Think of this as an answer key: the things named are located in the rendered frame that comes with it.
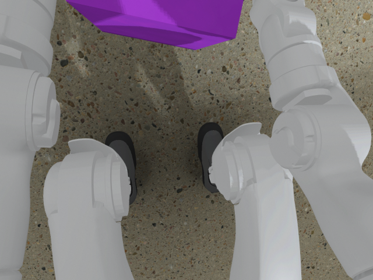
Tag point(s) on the robot left upper arm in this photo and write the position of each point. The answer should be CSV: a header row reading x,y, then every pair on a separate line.
x,y
29,120

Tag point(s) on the carton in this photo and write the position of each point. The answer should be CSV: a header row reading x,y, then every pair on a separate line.
x,y
191,24

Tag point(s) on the right robot foot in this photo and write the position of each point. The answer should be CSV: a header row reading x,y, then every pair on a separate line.
x,y
209,136

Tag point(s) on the right robot forearm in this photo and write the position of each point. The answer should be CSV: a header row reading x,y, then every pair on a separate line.
x,y
293,55

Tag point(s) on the left robot thigh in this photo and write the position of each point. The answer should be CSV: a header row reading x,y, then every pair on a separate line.
x,y
86,235

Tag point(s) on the left robot forearm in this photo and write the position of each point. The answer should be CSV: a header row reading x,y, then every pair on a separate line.
x,y
25,31

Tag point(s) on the robot right upper arm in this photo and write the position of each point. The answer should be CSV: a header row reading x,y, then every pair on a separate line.
x,y
324,146

